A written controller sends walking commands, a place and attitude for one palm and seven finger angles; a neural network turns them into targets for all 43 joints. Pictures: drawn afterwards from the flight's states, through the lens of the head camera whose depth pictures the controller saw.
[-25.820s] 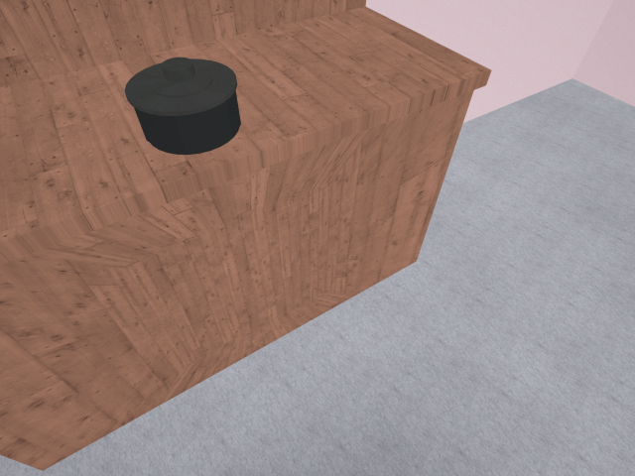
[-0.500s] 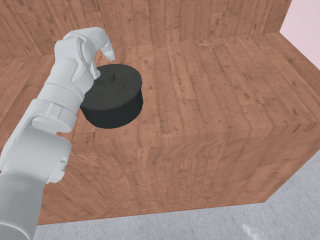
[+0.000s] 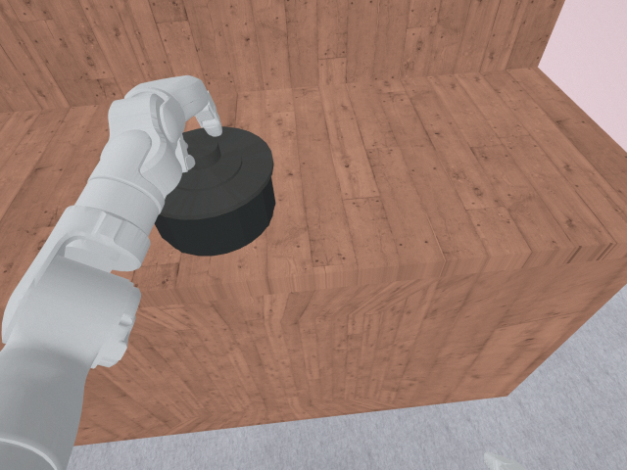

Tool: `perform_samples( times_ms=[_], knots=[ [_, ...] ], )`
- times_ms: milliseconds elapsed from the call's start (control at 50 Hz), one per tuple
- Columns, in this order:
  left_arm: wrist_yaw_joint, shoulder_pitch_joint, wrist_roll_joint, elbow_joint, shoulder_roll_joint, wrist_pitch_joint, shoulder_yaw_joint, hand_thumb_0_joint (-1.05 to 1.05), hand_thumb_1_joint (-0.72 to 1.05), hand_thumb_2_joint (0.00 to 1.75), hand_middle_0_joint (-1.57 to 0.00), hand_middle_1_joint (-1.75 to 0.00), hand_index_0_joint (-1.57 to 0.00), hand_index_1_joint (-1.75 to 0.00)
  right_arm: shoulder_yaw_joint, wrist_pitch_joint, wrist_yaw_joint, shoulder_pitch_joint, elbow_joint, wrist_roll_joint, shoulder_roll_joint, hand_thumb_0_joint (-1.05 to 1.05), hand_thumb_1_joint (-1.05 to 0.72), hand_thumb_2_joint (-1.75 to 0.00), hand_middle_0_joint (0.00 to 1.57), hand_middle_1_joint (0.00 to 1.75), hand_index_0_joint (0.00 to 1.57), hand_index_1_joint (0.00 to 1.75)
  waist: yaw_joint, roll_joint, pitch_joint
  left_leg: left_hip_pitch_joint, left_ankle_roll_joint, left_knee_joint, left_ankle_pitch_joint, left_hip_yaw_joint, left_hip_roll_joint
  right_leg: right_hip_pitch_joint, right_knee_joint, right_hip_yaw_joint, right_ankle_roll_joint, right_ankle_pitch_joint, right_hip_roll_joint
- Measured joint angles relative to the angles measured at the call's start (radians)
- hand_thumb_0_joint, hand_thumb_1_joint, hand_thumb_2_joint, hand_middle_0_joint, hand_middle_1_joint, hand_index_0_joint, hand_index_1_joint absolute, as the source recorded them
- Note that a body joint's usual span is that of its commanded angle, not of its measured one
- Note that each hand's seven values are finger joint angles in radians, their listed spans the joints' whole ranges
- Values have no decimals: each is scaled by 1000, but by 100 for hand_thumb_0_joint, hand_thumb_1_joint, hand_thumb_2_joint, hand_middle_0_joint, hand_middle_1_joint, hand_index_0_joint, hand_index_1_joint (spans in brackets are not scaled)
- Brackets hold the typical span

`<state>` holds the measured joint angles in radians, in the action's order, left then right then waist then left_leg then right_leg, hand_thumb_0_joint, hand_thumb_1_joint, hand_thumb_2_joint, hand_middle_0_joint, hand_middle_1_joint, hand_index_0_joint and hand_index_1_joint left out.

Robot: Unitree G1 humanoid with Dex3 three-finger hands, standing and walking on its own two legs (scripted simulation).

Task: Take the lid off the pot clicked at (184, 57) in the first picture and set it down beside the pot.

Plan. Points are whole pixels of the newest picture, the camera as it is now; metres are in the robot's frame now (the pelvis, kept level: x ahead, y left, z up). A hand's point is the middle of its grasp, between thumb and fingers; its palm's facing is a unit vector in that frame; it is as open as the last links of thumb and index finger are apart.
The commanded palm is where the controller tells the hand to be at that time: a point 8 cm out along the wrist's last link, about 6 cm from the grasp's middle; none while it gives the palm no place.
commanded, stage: lower the open fingers around the knob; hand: left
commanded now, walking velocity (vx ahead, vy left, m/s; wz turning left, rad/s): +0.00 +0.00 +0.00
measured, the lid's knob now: (199, 151) +0.50 +0.15 +0.16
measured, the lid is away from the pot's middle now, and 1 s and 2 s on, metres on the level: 0.00 0.00 0.00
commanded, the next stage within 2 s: close the fingers and squeeze the knob in 1.54 s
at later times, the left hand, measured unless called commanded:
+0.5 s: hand (190, 151) +0.47 +0.15 +0.18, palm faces -0.31 -0.11 -0.94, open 9.9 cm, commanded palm +0.45 +0.16 +0.23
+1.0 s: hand (190, 150) +0.47 +0.15 +0.18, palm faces -0.31 -0.10 -0.95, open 9.9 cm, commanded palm +0.46 +0.15 +0.23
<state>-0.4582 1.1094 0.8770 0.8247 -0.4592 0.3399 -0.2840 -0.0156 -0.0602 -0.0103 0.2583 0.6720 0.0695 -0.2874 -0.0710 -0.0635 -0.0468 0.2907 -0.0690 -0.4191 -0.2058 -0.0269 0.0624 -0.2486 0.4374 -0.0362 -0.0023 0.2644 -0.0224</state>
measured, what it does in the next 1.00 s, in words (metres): stands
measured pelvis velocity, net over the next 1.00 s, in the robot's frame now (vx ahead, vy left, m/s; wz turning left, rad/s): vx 0.00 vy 0.00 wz -0.01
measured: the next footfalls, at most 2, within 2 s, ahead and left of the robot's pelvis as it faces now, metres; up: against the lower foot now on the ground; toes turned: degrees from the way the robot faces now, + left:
none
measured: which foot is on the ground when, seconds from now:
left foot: down 0.00-1.00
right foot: down 0.00-1.00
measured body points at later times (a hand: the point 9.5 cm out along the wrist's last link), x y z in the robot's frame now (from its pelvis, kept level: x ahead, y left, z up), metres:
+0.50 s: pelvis +0.00 +0.00 +0.00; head +0.02 -0.03 +0.45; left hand +0.48 +0.15 +0.23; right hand +0.09 -0.26 -0.13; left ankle +0.00 +0.08 -0.74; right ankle -0.03 -0.12 -0.74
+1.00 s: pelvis +0.00 +0.00 +0.00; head +0.02 -0.02 +0.45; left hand +0.49 +0.15 +0.23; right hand +0.09 -0.26 -0.13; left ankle +0.00 +0.08 -0.74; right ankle -0.03 -0.12 -0.74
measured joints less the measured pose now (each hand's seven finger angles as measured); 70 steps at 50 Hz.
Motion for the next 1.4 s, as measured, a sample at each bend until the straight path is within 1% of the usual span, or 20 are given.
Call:
perform_samples(
  times_ms=[140,260,320,480,540,780,920,1020,1100,1200,1280,1360,1400],
  knots=[
    [19,2,3,26,22,-6,-7,0,-38,173,-90,-8,-83,-6,-11,-16,2,-26,-2,2,6,1,-91,-90,20,30,20,30,0,-1,5,16,-1,-12,-3,1,0,-15,10,-2,0,2,0],
    [25,18,11,63,30,-10,-5,0,-38,173,-90,-8,-85,-7,-12,-17,6,-24,4,-2,11,1,-91,-90,20,30,20,30,0,-3,-2,25,-1,-12,-3,1,1,-25,12,-1,-1,4,-1],
    [27,30,7,94,33,-11,-6,0,-38,173,-91,-8,-87,-7,-12,-18,8,-15,11,-2,12,1,-91,-90,20,30,20,30,-2,-4,-8,25,-1,-12,-6,1,1,-24,11,-1,-1,5,-1],
    [16,19,6,93,19,-20,12,0,-38,173,-92,-9,-89,-8,-10,-20,9,8,15,-2,5,1,-91,-90,20,30,20,30,-8,-2,-11,15,0,-11,-11,-2,-2,-14,7,4,0,7,3],
    [19,12,1,84,15,-24,14,0,-38,173,-91,-9,-89,-8,-8,-22,8,11,12,-1,0,1,-91,-90,20,30,20,30,-9,-3,-8,13,0,-12,-11,-2,-3,-11,5,3,0,6,4],
    [29,11,8,80,7,-31,18,0,-38,173,-91,-9,-88,-8,-9,-26,11,1,1,3,-2,1,-91,-90,20,30,20,30,-12,4,-4,20,1,-17,-9,-6,-6,-20,10,7,1,2,6],
    [31,36,8,115,16,-25,1,0,-38,173,-91,-9,-88,-8,-13,-30,13,-4,5,5,3,1,-91,-90,20,30,20,30,-13,5,-6,26,0,-21,-11,-4,-6,-24,12,6,1,3,6],
    [30,47,11,134,13,-29,11,0,-38,173,-92,-9,-89,-8,-16,-29,15,-2,5,2,4,1,-91,-90,20,30,20,30,-15,2,-8,32,0,-21,-10,-6,-6,-31,13,7,0,2,6],
    [30,51,13,141,18,-25,-7,0,-38,173,-92,-9,-89,-8,-15,-32,13,6,8,2,4,1,-91,-90,20,30,20,30,-14,1,-12,33,-1,-23,-11,-5,-5,-32,15,7,-1,4,5],
    [26,69,11,159,19,-19,-13,0,-38,173,-92,-10,-90,-8,-15,-35,15,9,15,2,3,1,-91,-90,20,30,20,30,-16,2,-11,36,-2,-24,-12,-5,-4,-35,15,7,-1,4,5],
    [24,57,14,145,17,-21,-5,0,-38,173,-92,-10,-90,-8,-12,-34,13,16,14,-1,1,1,-91,-90,20,30,20,30,-14,2,-14,35,-2,-22,-12,-7,-4,-35,14,9,-2,4,4],
    [24,41,4,131,13,-26,1,0,-38,173,-91,-9,-90,-8,-12,-34,13,19,13,0,0,1,-91,-90,20,30,20,30,-14,2,-17,29,-3,-22,-14,-7,-5,-28,12,9,-2,5,5],
    [24,43,1,131,15,-23,-9,0,-38,173,-91,-9,-90,-8,-12,-35,13,18,13,2,0,1,-91,-90,20,30,20,30,-14,5,-17,28,-3,-23,-15,-6,-5,-25,11,9,-2,5,5]
  ],
)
